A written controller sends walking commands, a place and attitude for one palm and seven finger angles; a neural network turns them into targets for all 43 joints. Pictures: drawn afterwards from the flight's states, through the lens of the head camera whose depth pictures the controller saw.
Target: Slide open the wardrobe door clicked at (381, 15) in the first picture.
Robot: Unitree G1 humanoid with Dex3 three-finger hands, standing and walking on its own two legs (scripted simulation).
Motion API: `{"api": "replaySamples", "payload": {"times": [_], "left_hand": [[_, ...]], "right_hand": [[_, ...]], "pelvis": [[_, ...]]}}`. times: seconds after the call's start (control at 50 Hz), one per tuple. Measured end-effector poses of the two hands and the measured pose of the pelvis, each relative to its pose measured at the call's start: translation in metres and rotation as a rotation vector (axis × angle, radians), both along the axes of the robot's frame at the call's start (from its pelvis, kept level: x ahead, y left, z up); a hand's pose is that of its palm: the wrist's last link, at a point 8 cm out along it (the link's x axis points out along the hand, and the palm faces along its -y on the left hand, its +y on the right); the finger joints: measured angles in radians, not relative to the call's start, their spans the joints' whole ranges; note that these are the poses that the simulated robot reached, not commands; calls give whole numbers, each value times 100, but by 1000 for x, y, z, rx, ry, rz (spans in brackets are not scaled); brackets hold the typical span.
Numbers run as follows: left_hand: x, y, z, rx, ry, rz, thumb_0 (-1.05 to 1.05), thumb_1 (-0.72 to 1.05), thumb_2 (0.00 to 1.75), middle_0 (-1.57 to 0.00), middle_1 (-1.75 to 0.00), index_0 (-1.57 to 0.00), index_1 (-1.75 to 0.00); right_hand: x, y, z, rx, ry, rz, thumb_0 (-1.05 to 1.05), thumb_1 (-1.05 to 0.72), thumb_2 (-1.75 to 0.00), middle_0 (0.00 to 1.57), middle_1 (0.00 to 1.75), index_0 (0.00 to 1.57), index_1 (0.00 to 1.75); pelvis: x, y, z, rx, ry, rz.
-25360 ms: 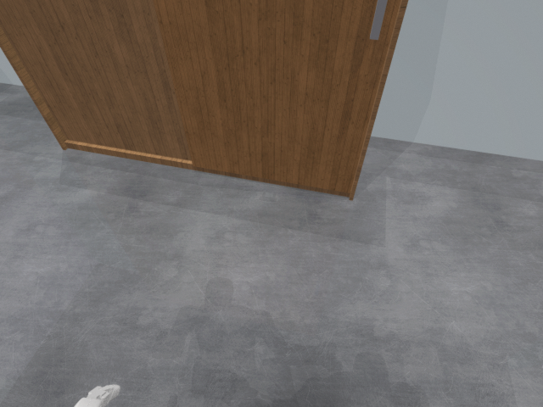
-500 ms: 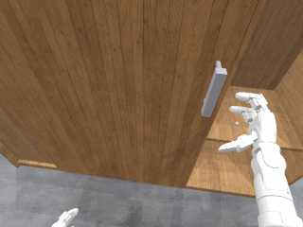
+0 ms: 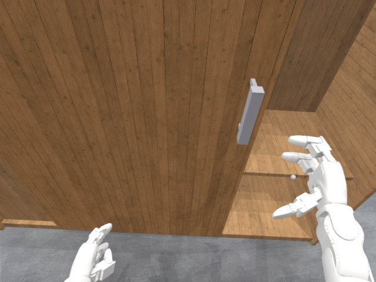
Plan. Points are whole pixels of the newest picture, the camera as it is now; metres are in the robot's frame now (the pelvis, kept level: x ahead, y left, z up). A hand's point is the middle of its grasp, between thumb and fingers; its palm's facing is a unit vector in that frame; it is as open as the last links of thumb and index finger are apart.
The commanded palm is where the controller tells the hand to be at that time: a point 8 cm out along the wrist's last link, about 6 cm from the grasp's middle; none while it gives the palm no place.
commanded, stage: draw the hand back to the body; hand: right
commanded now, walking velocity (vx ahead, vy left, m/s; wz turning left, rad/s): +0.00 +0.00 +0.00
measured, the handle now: (247, 112) +0.49 -0.14 +0.13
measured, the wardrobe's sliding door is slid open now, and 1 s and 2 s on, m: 0.50 0.50 0.50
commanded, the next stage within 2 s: step back with the hand held close in 1.56 s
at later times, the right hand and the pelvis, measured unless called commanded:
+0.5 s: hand (330, 202) +0.23 -0.23 +0.15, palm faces +0.05 +1.00 -0.04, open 14.6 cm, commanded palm +0.20 -0.27 +0.16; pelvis +0.00 -0.01 +0.00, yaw +0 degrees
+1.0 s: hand out of the picture +0.21 -0.28 +0.18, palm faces +0.43 +0.84 -0.32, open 10.6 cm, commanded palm +0.16 -0.31 +0.18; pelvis +0.01 -0.02 +0.02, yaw +1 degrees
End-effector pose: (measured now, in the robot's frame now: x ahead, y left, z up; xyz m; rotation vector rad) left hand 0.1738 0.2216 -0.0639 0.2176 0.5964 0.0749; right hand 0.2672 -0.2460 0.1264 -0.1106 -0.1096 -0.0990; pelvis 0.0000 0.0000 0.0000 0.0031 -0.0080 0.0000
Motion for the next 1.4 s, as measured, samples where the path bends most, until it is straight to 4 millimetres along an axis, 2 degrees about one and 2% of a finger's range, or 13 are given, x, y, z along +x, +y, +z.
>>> {"api": "replaySamples", "payload": {"times": [0.12, 0.2, 0.28, 0.42, 0.5, 0.54, 0.64, 0.76, 0.86, 0.98, 1.14, 1.26, 1.4], "left_hand": [[-7, 3, -2, 9, 1, 33, 2, 90, 90, -20, -30, -20, -30], [-8, 5, 3, -3, -34, 53, 2, 90, 90, -20, -30, -20, -30], [-7, 4, 7, -10, -62, 43, 2, 90, 90, -20, -30, -20, -30], [1, -3, 17, 9, -99, 5, 2, 90, 90, -20, -30, -20, -30], [5, -11, 22, 14, -129, -20, 2, 90, 90, -20, -30, -20, -30], [6, -16, 23, 23, -132, -37, 2, 90, 90, -20, -30, -20, -30], [4, -26, 22, 22, -96, -55, 2, 90, 90, -20, -30, -20, -30], [-6, -31, 11, 15, -15, -44, 2, 90, 90, -20, -30, -20, -30], [-10, -32, 4, 20, 27, -35, 2, 90, 90, -20, -30, -20, -30], [-3, -30, 4, 17, 30, -23, 2, 90, 90, -20, -30, -20, -30], [11, -25, 12, 22, 8, -13, 2, 90, 90, -20, -30, -20, -30], [19, -23, 14, 28, -6, -24, 2, 90, 90, -20, -30, -20, -30], [21, -25, 13, 21, 1, -33, 2, 90, 90, -20, -30, -20, -30]], "right_hand": [[8, -5, 7, 85, 63, 128, -2, 56, -20, 25, 115, 25, 115], [3, -17, 20, 89, 43, 119, -2, 56, -20, 26, 115, 25, 115], [-15, -24, 24, 103, 18, 94, -2, 55, -20, 25, 115, 25, 115], [-53, -27, 12, 93, 70, 70, -2, 55, -20, 25, 115, 25, 115], [-66, -32, 22, 71, 26, 51, -2, 52, -21, 25, 113, 25, 113], [-70, -36, 32, -12, -7, -23, -2, 49, -23, 25, 111, 25, 111], [-78, -45, 42, -103, -72, -183, -2, 36, -29, 25, 103, 25, 104], [-90, -50, 34, -154, -28, -249, -1, 17, -38, 24, 92, 24, 92], [-98, -59, 45, -210, -54, -293, -1, 0, -47, 24, 82, 24, 82], [-101, -68, 61, -256, -101, -327, -1, -22, -57, 23, 69, 23, 70], [-107, -74, 59, -281, -65, -349, 0, -51, -71, 22, 52, 22, 53], [-118, -78, 67, -310, -82, -388, 0, -71, -81, 22, 40, 22, 41], [-119, -77, 65, -290, -76, -402, 1, -84, -87, 21, 33, 21, 33]], "pelvis": [[2, -1, 2, 1, -18, 3], [6, -3, 4, -1, -23, 13], [8, -6, 4, -3, -28, 19], [3, -10, 4, 3, -52, 7], [-2, -11, 4, 7, -68, -2], [-4, -11, 5, 10, -77, -5], [-9, -13, 9, 9, -82, 0], [-6, -19, 12, 5, -85, 10], [1, -22, 14, 7, -95, 10], [8, -25, 15, 5, -99, 14], [13, -24, 16, 5, -94, 20], [16, -22, 16, 8, -95, 15], [14, -19, 16, 6, -95, 10]]}}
